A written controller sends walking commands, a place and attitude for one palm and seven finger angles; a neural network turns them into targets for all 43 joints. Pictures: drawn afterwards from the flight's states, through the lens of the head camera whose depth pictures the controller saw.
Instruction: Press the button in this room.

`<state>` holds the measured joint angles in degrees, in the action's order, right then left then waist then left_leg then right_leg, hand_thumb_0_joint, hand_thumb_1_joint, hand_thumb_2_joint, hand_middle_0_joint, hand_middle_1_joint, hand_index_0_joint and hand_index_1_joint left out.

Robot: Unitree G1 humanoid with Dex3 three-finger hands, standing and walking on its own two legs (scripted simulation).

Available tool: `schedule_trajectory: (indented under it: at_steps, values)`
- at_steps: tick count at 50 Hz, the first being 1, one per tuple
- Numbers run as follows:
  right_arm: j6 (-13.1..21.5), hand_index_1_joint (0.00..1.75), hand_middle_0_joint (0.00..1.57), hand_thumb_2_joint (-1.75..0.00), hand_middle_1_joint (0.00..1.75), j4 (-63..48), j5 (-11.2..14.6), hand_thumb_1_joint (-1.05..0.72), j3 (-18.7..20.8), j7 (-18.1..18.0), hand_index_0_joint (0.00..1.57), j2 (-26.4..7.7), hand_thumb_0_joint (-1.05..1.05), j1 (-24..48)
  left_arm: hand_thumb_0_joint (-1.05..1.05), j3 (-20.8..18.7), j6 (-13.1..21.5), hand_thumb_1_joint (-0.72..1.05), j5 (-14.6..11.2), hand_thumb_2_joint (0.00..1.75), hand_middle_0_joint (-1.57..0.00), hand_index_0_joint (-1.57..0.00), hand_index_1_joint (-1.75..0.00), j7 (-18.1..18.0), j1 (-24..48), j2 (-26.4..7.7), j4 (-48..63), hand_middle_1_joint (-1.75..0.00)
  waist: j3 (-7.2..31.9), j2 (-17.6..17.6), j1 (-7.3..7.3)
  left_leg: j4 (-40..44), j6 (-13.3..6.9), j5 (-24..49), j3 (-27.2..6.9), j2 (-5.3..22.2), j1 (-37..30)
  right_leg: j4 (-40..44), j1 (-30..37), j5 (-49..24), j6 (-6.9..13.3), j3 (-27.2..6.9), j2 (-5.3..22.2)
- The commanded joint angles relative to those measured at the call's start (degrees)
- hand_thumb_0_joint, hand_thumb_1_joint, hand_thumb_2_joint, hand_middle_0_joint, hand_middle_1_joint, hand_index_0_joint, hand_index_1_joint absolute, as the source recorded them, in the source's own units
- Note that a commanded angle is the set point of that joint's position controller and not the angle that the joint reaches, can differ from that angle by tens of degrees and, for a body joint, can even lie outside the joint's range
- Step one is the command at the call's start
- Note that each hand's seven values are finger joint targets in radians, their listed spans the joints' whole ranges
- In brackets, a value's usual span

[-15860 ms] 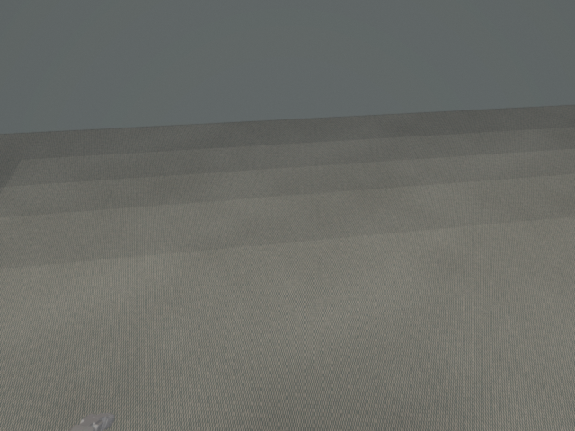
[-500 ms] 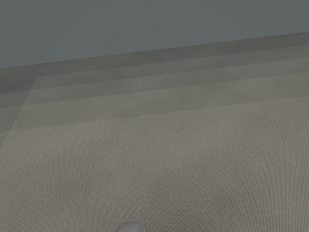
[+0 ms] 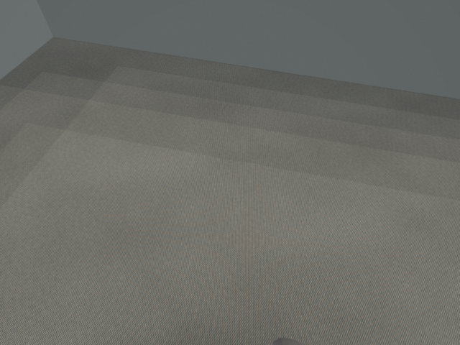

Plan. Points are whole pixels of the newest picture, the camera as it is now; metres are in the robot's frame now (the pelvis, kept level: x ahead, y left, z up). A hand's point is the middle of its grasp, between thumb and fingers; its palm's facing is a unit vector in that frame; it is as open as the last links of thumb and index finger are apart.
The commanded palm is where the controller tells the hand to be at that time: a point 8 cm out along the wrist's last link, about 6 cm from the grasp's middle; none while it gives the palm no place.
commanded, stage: turn or walk to find it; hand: left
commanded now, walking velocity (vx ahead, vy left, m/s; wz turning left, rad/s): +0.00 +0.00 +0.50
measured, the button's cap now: out of the picture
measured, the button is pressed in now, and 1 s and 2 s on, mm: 0 0 0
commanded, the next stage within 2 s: none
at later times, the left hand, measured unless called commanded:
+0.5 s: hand out of the picture +0.00 +0.16 -0.15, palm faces +0.26 -0.93 -0.25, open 7.3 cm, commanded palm none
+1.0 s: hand out of the picture -0.04 +0.21 -0.15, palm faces +0.49 -0.83 -0.27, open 7.3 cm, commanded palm none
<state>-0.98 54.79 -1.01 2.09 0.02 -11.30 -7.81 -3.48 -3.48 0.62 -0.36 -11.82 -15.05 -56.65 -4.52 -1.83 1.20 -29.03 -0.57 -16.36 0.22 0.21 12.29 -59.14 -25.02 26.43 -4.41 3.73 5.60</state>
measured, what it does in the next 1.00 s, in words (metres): steps on the spot, turning left: right foot, then left foot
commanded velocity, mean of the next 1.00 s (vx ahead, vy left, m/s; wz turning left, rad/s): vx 0.00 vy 0.00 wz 0.50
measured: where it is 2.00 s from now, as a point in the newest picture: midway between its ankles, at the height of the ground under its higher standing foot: outside the picture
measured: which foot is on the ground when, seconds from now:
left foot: down 0.00-0.20, up 0.22-0.60, down 0.62-1.00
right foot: up 0.00-0.18, down 0.20-0.62, up 0.64-1.00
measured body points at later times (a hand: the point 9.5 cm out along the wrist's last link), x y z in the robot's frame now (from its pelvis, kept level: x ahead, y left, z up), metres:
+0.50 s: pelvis -0.02 -0.04 +0.00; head +0.02 -0.05 +0.45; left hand -0.01 +0.21 -0.13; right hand +0.10 -0.28 -0.15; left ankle -0.08 +0.10 -0.68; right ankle +0.01 -0.14 -0.74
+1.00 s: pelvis -0.04 -0.03 +0.00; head -0.01 -0.03 +0.45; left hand -0.07 +0.25 -0.13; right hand +0.14 -0.22 -0.15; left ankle -0.08 +0.09 -0.74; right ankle +0.03 -0.14 -0.71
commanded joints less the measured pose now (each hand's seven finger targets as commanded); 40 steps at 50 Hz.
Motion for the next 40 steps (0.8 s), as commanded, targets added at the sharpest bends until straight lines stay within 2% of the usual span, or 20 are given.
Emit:
schedule_trajectory:
  at_steps: [1, 5, 8, 9, 10, 11, 12, 13, 15, 21, 25, 27, 29, 30, 31, 32, 33, 34, 36, 40]
  values:
    - [0.4, 0.30, 0.20, -0.90, 0.30, -2.6, -0.2, -0.90, 3.6, -0.9, 0.20, -12.5, 0.00, -3.4, 0.00, -0.7, 1.7, 0.90, -0.1, 0.90, -0.20, -0.20, -0.30, -0.2, 3.3, -3.0, 6.7, -0.30, 5.4, 10.3, -2.97, 7.5, -9.0, 32.8, -12.7, 13.3, -7.4, 4.3, -3.6, 0.2, -0.8, -1.3, -0.8]
    - [-0.2, 0.30, 0.20, -0.90, 0.30, -3.8, -0.5, -0.90, 4.2, -0.6, 0.20, -12.9, 0.00, -1.5, 0.00, -0.5, 2.2, 0.90, -0.3, 0.90, -0.20, -0.20, -0.30, -0.4, 1.8, -2.6, 7.2, -0.30, 6.1, 12.2, -2.22, 5.4, -8.3, 31.0, -15.3, 12.2, -3.4, 16.2, 3.8, -0.9, -0.3, 0.0, -2.8]
    - [-0.4, 0.30, 0.20, -0.90, 0.30, -4.8, 0.0, -0.90, 4.3, -0.4, 0.20, -11.7, 0.00, -0.2, 0.00, -1.0, 3.3, 0.90, -0.2, 0.90, -0.20, -0.20, -0.30, -0.5, -4.4, -4.2, 6.2, -0.30, 7.8, 9.0, 1.00, -0.7, -4.5, 22.3, -15.1, 8.2, 4.0, 34.4, 17.1, -14.3, 0.4, 0.2, -2.6]
    - [-0.3, 0.30, 0.20, -0.90, 0.30, -5.6, 0.6, -0.90, 4.0, 0.0, 0.20, -8.7, 0.00, -1.1, 0.00, -1.7, 4.0, 0.90, 0.6, 0.90, -0.20, -0.20, -0.30, -1.0, -6.5, -8.1, 6.0, -0.30, 9.5, -1.3, 1.70, -8.7, -1.0, 8.8, -10.4, 3.2, 12.5, 39.6, 25.5, -17.8, 2.7, -8.2, 6.5]
    - [-0.3, 0.30, 0.20, -0.90, 0.30, -7.5, 0.5, -0.90, 3.3, 0.2, 0.20, -5.6, 0.00, -0.3, 0.00, -2.5, 4.1, 0.90, 1.1, 0.90, -0.20, -0.20, -0.30, -1.3, -7.0, -12.6, 6.4, -0.30, 7.0, -15.6, 2.30, -21.9, 2.4, -16.3, -2.7, -4.3, 21.5, 41.9, 25.9, -25.6, 9.5, -21.9, 20.5]
    - [-1.3, 0.30, 0.20, -0.90, 0.30, -6.7, -0.1, -0.90, 4.1, 0.0, 0.20, -8.4, 0.00, -0.4, 0.00, -2.5, 4.2, 0.90, 0.4, 0.90, -0.20, -0.20, -0.30, -1.4, -6.2, -11.7, 7.1, -0.30, 6.6, -15.1, 2.49, -31.9, 1.8, -18.1, -6.8, -1.7, 19.4, 44.2, 17.5, -21.9, 12.4, -22.8, 22.5]
    - [-1.8, 0.30, 0.20, -0.90, 0.30, -6.4, 0.1, -0.90, 4.5, 0.2, 0.20, -8.6, 0.00, 0.1, 0.00, -2.4, 3.7, 0.90, 0.4, 0.90, -0.20, -0.20, -0.30, -1.7, -2.5, -10.2, 8.0, -0.30, 3.2, -10.9, 0.78, -38.4, 1.5, -15.2, -7.0, -0.7, 19.1, 45.0, 12.6, -15.9, 13.1, -21.1, 21.1]
    - [-2.0, 0.30, 0.20, -0.90, 0.30, -5.0, -0.1, -0.90, 4.4, 0.7, 0.20, -8.2, 0.00, -0.6, 0.00, -1.9, 3.7, 0.90, 0.5, 0.90, -0.20, -0.20, -0.30, -1.6, 1.1, -8.4, 8.9, -0.30, 0.9, -6.7, -0.74, -41.6, 1.8, -11.0, -6.2, 0.5, 19.4, 44.2, 10.6, -13.8, 12.2, -15.5, 17.5]
    - [-2.3, 0.30, 0.20, -0.90, 0.30, -3.3, -0.4, -0.90, 4.0, 1.3, 0.20, -7.1, 0.00, -4.0, 0.00, -1.1, 4.0, 0.90, 0.6, 0.90, -0.20, -0.20, -0.30, -1.4, 4.1, -6.0, 10.1, -0.30, 1.5, -7.1, -2.56, -42.9, 3.0, -5.4, -3.7, 1.1, 18.2, 42.7, 10.2, -16.2, 9.9, -6.3, 13.1]
    - [-2.1, 0.30, 0.20, -0.90, 0.30, -3.8, 0.0, -0.90, 3.0, 1.4, 0.20, -6.1, 0.00, -0.3, 0.00, -1.5, 4.0, 0.90, 1.0, 0.90, -0.20, -0.20, -0.30, -1.5, -2.0, -7.9, 7.6, -0.30, 3.3, -7.8, 0.49, -29.2, 4.6, -8.7, 0.5, 2.1, 16.5, 40.1, 17.9, -27.3, 11.5, -1.8, 14.7]
    - [-1.3, 0.30, 0.20, -0.90, 0.30, -4.4, 0.5, -0.90, 2.2, 1.2, 0.20, -5.3, 0.00, 1.7, 0.00, -2.1, 3.6, 0.90, 1.1, 0.90, -0.20, -0.20, -0.30, -1.2, -4.7, -9.7, 6.0, -0.30, 5.7, -9.7, 2.19, -18.1, 4.0, -11.1, 3.6, 1.5, 12.5, 36.5, 21.2, -36.2, 12.3, -0.5, 15.8]
    - [-0.9, 0.30, 0.20, -0.90, 0.30, -4.2, 0.7, -0.90, 2.1, 1.0, 0.20, -5.4, 0.00, 0.0, 0.00, -2.5, 3.3, 0.90, 1.1, 0.90, -0.20, -0.20, -0.30, -1.2, -3.5, -10.1, 5.6, -0.30, 6.7, -10.2, 1.22, -11.4, 3.6, -9.6, 4.6, 1.8, 9.3, 33.7, 21.3, -36.6, 11.6, 0.8, 16.4]
    - [-0.3, 0.30, 0.20, -0.90, 0.30, -3.2, 0.4, -0.90, 2.2, 0.9, 0.20, -6.4, 0.00, -4.0, 0.00, -2.6, 2.9, 0.90, 0.6, 0.90, -0.20, -0.20, -0.30, -1.0, -2.3, -9.8, 5.6, -0.30, 8.0, -7.8, -1.26, 0.7, 2.9, 0.6, 5.6, 1.6, 0.9, 28.0, 17.1, -32.5, 7.9, 4.5, 14.9]
    - [0.3, 0.30, 0.20, -0.90, 0.30, -2.7, 0.3, -0.90, 2.9, 1.0, 0.20, -9.3, 0.00, -6.5, 0.00, -2.4, 2.5, 0.90, 0.0, 0.90, -0.20, -0.20, -0.30, -0.8, -2.3, -8.2, 6.1, -0.30, 9.2, 0.2, -2.90, 7.1, 1.3, 8.6, 0.7, 4.8, -7.3, 20.2, 9.9, -25.0, 4.7, 6.7, 12.2]
    - [0.7, 0.30, 0.20, -0.90, 0.30, -3.0, -0.2, -0.90, 4.4, 0.7, 0.20, -15.4, 0.00, -8.5, 0.00, -1.6, 2.2, 0.90, -0.3, 0.90, -0.20, -0.20, -0.30, -0.3, -2.2, -4.2, 8.3, -0.30, 8.8, 18.3, -3.91, 9.2, -5.1, 26.9, -18.7, 19.1, -14.0, 8.7, -5.7, 1.7, 0.0, 8.8, 4.1]
    - [0.1, 0.30, 0.20, -0.90, 0.30, -2.1, 0.1, -0.90, 4.7, 0.6, 0.20, -17.7, 0.00, -11.9, 0.00, -0.5, 1.8, 0.90, 0.4, 0.90, -0.20, -0.20, -0.30, -0.5, 2.6, -3.8, 10.3, -0.30, 7.7, 16.6, -5.83, 9.5, -9.6, 33.4, -20.2, 24.1, -11.0, 0.9, -7.2, 11.3, 0.0, 4.3, 2.4]
    - [0.5, 0.30, 0.20, -0.90, 0.30, -1.1, -0.1, -0.90, 4.6, -0.3, 0.20, -16.2, 0.00, -11.7, 0.00, -0.8, 1.4, 0.90, 0.4, 0.90, -0.20, -0.20, -0.30, -1.0, 4.4, -2.9, 9.9, -0.30, 8.3, 19.3, -5.71, 9.4, -9.7, 33.8, -20.5, 21.9, -9.9, -3.0, -8.7, 10.1, -0.1, 0.0, 2.0]
    - [0.2, 0.30, 0.20, -0.90, 0.30, -1.8, -0.2, -0.90, 4.2, -0.8, 0.20, -14.8, 0.00, -8.7, 0.00, -1.1, 1.3, 0.90, 0.0, 0.90, -0.20, -0.20, -0.30, -0.8, 5.7, -3.9, 9.1, -0.30, 5.1, 18.0, -5.06, 9.6, -9.8, 30.1, -18.3, 19.7, -6.4, -5.5, -8.9, 6.5, 0.0, -1.5, 2.3]
    - [0.5, 0.30, 0.20, -0.90, 0.30, -3.3, -0.3, -0.90, 3.1, -1.0, 0.20, -12.1, 0.00, -3.4, 0.00, -1.2, 1.5, 0.90, 0.0, 0.90, -0.20, -0.20, -0.30, -0.2, 3.4, -4.1, 7.2, -0.30, 4.2, 12.3, -2.17, 8.8, -8.6, 30.5, -13.0, 15.1, -5.0, -6.1, -7.4, -0.1, -0.3, -1.8, 1.7]
    - [0.8, 0.30, 0.20, -0.90, 0.30, -3.6, 0.0, -0.90, 3.3, -0.8, 0.20, -12.1, 0.00, -3.6, 0.00, -1.0, 1.5, 0.90, 0.0, 0.90, -0.20, -0.20, -0.30, -0.2, 2.4, -3.9, 6.8, -0.30, 5.9, 9.4, -2.07, 9.4, -8.5, 28.3, -12.5, 13.3, -6.1, -2.6, -5.6, -2.9, -0.9, -2.4, 0.4]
